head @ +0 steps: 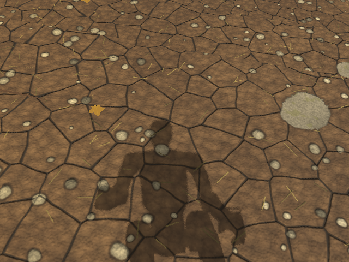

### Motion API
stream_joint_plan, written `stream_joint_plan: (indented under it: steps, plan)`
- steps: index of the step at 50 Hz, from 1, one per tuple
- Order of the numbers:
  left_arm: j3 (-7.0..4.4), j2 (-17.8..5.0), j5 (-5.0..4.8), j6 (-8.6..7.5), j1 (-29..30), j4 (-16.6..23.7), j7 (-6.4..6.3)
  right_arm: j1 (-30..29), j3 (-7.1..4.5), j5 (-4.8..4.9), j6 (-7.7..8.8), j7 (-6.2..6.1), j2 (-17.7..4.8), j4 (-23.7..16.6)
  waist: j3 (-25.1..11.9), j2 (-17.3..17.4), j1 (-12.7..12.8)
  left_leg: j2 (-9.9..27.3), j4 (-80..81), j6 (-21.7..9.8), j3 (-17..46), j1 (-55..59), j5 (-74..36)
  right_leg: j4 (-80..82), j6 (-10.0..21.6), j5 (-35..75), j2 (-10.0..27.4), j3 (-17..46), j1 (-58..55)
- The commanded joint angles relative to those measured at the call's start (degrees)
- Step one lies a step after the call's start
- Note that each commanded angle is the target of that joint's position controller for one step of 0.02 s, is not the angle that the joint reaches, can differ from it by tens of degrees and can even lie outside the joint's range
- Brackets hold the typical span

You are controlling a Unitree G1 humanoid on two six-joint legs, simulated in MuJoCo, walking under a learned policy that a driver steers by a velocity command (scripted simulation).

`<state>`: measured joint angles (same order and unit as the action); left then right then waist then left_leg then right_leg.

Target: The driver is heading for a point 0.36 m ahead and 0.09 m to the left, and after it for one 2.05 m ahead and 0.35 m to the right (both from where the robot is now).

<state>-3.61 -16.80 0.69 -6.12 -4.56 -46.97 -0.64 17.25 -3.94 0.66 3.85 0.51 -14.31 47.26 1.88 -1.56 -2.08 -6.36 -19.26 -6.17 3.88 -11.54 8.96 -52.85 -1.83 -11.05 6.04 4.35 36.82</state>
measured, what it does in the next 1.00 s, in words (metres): walks ahead: right foot, then left foot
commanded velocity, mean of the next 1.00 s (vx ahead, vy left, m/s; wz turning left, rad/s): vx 0.23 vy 0.00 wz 0.18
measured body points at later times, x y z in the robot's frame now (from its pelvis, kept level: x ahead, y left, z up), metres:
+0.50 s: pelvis +0.25 -0.05 +0.00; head +0.30 -0.04 +0.44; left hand +0.28 +0.25 -0.12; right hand +0.47 -0.28 -0.11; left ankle +0.25 +0.10 -0.68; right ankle +0.30 -0.14 -0.75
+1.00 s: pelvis +0.31 -0.03 -0.02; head +0.34 -0.04 +0.43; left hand +0.39 +0.28 -0.12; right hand +0.51 -0.28 -0.12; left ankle +0.32 +0.13 -0.75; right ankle +0.33 -0.13 -0.74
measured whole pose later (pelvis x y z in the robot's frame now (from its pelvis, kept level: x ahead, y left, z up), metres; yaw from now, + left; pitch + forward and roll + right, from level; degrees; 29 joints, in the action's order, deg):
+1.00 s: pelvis +0.31 -0.03 -0.02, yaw +6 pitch +1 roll +2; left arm -4.2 -17.7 -0.7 3.0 -10.7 -45.3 0.7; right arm 5.6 -4.5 0.2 -1.0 -2.7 -16.1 41.1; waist 2.4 0.3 1.2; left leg 5.4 -30.2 2.0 -7.7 -17.9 12.5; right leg -40.7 -1.1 -18.4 2.5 -3.1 20.7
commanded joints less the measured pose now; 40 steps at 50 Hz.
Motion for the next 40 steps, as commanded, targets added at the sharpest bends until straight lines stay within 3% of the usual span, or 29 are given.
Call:
stream_joint_plan:
  steps: [1, 4, 8, 10, 11, 12, 13, 14, 15, 16, 17, 18, 19, 21, 23, 26, 28, 30, 32, 33, 34, 35, 36, 37, 38, 39, 40]
  plan:
    - [-0.63, -2.8, 0.08, -0.21, 3.2, 4.0, 0.01, -0.1, -2.6, 0.42, 0.51, -1.33, -10.5, -4.1, -2.0, 4.7, 0.4, 12.1, 7.0, -7.9, 10.2, -1.2, -12.1, 12.1, -1.5, 11.0, -2.5, -1.4, -2.1]
    - [-0.23, -2.4, -0.65, -0.71, 8.4, 6.1, 0.67, 2.3, -2.63, 0.54, 0.09, -1.52, -10.5, -3.5, -1.3, 6.3, -1.8, 11.6, 6.3, -6.0, 11.2, -1.9, -7.3, 20.9, -1.1, 17.6, -4.8, -1.9, -6.0]
    - [-0.7, -4.7, -1.06, -1.67, 10.3, 7.8, 1.63, 4.3, -2.59, 0.78, -0.65, -1.9, -9.9, -2.9, -1.4, 7.0, -1.9, 14.0, 0.5, -5.2, 17.1, 5.0, -6.3, 26.2, 0.3, 13.7, -5.7, 0.2, -6.8]
    - [-1.18, -6.1, -1.21, -2.31, 7.6, 7.6, 1.86, 3.6, -2.76, 0.52, -1.09, -2.19, -10.2, -3.4, -2.0, 8.7, -0.1, 14.9, -3.1, -4.6, 19.9, 7.0, -9.4, 27.2, 1.8, 8.4, -6.0, 0.0, -10.2]
    - [-1.73, -7.0, -1.05, -2.63, 3.2, 6.4, 1.69, 2.6, -2.53, 0.47, -1.27, -2.15, -9.6, -4.0, -3.8, 9.2, 2.3, 13.4, -6.6, -3.7, 19.7, 6.6, -12.9, 29.3, 3.1, 8.5, -6.5, -1.2, -16.4]
    - [-2.57, -9.0, -0.23, -2.93, -3.7, 5.2, 1.39, 1.5, -1.72, 0.19, -1.17, -1.86, -7.6, -5.1, -9.5, 8.0, 5.7, 10.3, -15.5, -2.0, 17.4, 3.3, -14.5, 28.4, 5.7, 9.2, -3.1, 0.9, -28.5]
    - [-3.44, -12.7, 0.61, -2.68, -12.6, 4.7, 0.85, 1.6, -0.71, -0.94, -1.1, -1.86, -5.1, -6.8, -17.6, 1.0, 8.7, 5.2, -32.3, 1.0, 11.5, -5.2, -3.6, 26.3, 9.0, 12.6, 7.1, 10.8, -43.7]
    - [-4.05, -15.3, 1.08, -1.67, -14.2, 3.1, 1.17, 11.1, -0.03, 0.91, -0.7, -1.83, -2.7, -8.2, -22.9, -20.4, 3.2, -1.5, -48.7, 4.6, 6.8, -25.2, 28.0, 30.7, 18.5, 12.2, 19.2, 36.2, -58.8]
    - [-2.58, -8.8, -0.27, -1.23, -11.6, 5.0, 1.33, 11.0, -1.2, 1.27, -0.99, -2.15, -9.6, -6.1, -18.7, -11.7, 4.0, 3.7, -55.4, 5.7, 8.8, -30.1, 27.1, 31.1, 17.0, 10.7, 19.0, 35.4, -55.4]
    - [-1.63, -5.4, -0.34, -0.7, -8.7, 6.2, 1.06, 5.0, -2.12, 0.92, -1.63, -2.27, -12.3, -6.9, -12.3, -5.6, 5.3, 5.0, -56.9, 6.8, 7.0, -30.6, 23.1, 30.4, 14.8, 19.2, 16.5, 24.2, -48.0]
    - [-1.14, -4.8, 0.08, -0.13, -5.9, 6.6, 1.07, 2.3, -2.42, 0.41, -2.31, -2.51, -12.1, -7.6, -8.8, -0.9, 4.1, 6.9, -56.0, 7.8, 4.8, -28.3, 20.3, 30.5, 13.8, 29.1, 14.0, 16.3, -40.6]
    - [-0.94, -4.1, 0.07, 0.32, -4.3, 6.2, 1.08, 0.9, -2.74, -0.12, -2.82, -2.55, -11.6, -8.4, -6.2, -0.5, 3.0, 8.4, -53.5, 8.3, 3.8, -27.1, 18.9, 31.0, 13.4, 34.5, 12.0, 11.3, -35.1]
    - [-0.86, -4.3, 0.41, 0.47, -3.7, 5.7, 1.02, 1.8, -2.66, 0.28, -3.49, -2.33, -9.8, -8.8, -5.5, -2.6, 1.5, 9.9, -51.3, 8.3, 2.9, -23.9, 17.8, 32.6, 12.8, 34.7, 10.3, 7.4, -31.0]
    - [-1.36, -5.5, 0.43, 0.59, -2.6, 4.9, 0.84, 1.5, -1.89, 0.97, -4.53, -2.19, -6.5, -10.3, -4.5, -5.7, 0.9, 10.2, -46.7, 9.1, 0.3, -22.8, 15.6, 35.9, 14.2, 35.7, 9.1, 2.5, -27.5]
    - [-1.97, -7.2, 0.23, 0.97, -3.0, 4.2, 0.37, -0.7, -1.39, 0.46, -4.85, -2.16, -5.4, -12.0, -5.8, -4.9, 1.4, 10.5, -41.2, 9.4, 0.0, -22.5, 11.8, 37.3, 15.9, 38.1, 10.1, 1.0, -28.0]
    - [-1.71, -7.3, -0.63, 1.87, -2.1, 3.0, 0.36, -2.1, -0.49, -0.45, -4.39, -1.68, -3.9, -12.3, -8.7, -3.5, 1.1, 9.8, -29.9, 8.6, -0.7, -15.1, 4.2, 37.3, 15.6, 38.0, 8.3, -3.1, -27.2]
    - [-1.16, -6.5, -1.18, 2.0, -2.6, 1.6, 1.1, -4.3, -0.14, -0.89, -4.08, -1.38, -3.5, -12.0, -8.6, -3.6, 1.8, 9.0, -22.4, 8.1, -1.9, -10.1, -0.1, 36.8, 14.4, 35.1, 6.6, -4.2, -26.4]
    - [-1.22, -7.8, -1.8, 2.23, -3.8, 0.4, 1.84, -6.6, -0.49, -1.04, -3.84, -1.23, -4.9, -12.5, -7.4, -4.1, 2.3, 7.4, -16.0, 7.7, -2.9, -7.9, -1.2, 34.8, 13.6, 31.5, 6.4, -2.4, -27.7]
    - [-1.01, -8.3, -2.66, 2.58, -3.2, -0.1, 1.97, -6.0, -0.98, -1.16, -3.28, -1.24, -6.1, -12.1, -6.6, -4.5, 0.7, 6.0, -5.1, 6.0, -3.9, -1.4, -7.3, 31.0, 11.2, 24.6, 5.3, -0.5, -26.7]
    - [-0.45, -6.8, -2.44, 2.45, -5.3, -0.7, 1.99, -5.7, -1.58, -1.46, -3.11, -1.69, -8.5, -12.2, -7.1, -3.0, 0.8, 8.7, -1.5, 4.5, -1.2, 4.3, -15.3, 28.8, 8.3, 18.8, 3.4, -0.1, -24.4]
    - [0.5, -4.3, -0.71, 2.1, -6.1, 0.4, 2.07, -4.1, -2.34, -2.39, -3.22, -2.51, -12.5, -13.0, -11.2, 2.0, 1.4, 17.6, -5.5, 1.6, 5.9, 12.5, -35.3, 23.1, 4.8, 6.3, 0.1, -1.9, -20.0]
    - [1.3, -1.6, -0.23, 2.18, -12.5, -0.4, 2.05, -5.2, -2.64, -2.62, -4.33, -3.09, -13.7, -13.4, -14.5, 11.2, 4.1, 26.7, -8.1, -5.7, 11.9, 18.7, -40.2, 17.1, 1.4, -15.5, -3.8, -5.4, -11.9]
    - [1.06, -3.3, -1.28, 2.95, -9.3, 0.3, 1.65, -5.1, -2.0, -2.15, -4.7, -2.86, -10.4, -13.2, -14.2, 13.6, 1.4, 27.5, -5.3, -9.0, 13.9, 15.4, -32.0, 11.3, -0.1, -21.8, -4.5, -5.1, -9.9]
    - [-0.08, -6.7, -2.13, 3.81, -6.2, 1.5, 1.3, -4.3, -2.3, -2.09, -4.59, -2.77, -10.7, -12.6, -11.5, 14.2, -0.4, 27.3, -2.8, -9.7, 14.2, 13.4, -27.1, 1.8, -0.7, -25.4, -4.8, -5.0, -6.0]
    - [-1.03, -8.1, -2.35, 4.94, -6.3, 1.2, 0.75, -4.6, -2.59, -2.06, -4.38, -2.93, -11.7, -12.3, -10.1, 12.9, -0.4, 27.4, -1.5, -9.8, 13.3, 11.0, -25.0, -7.3, -1.1, -26.8, -4.4, -4.0, -3.6]
    - [-1.67, -8.4, -2.14, 6.23, -8.2, 0.7, 0.25, -6.8, -2.4, -1.57, -3.96, -2.93, -11.3, -12.5, -8.5, 11.5, 1.0, 27.1, -0.4, -9.2, 10.6, 6.9, -22.7, -11.4, -1.6, -25.1, -3.6, -2.7, -3.8]
    - [-1.81, -7.5, -2.08, 7.4, -9.6, 0.4, -0.19, -10.1, -2.13, -1.27, -3.63, -2.94, -10.2, -12.6, -7.0, 10.6, 2.9, 25.9, 0.6, -8.0, 7.4, 2.8, -19.8, -11.9, -2.0, -22.5, -2.9, -2.4, -5.6]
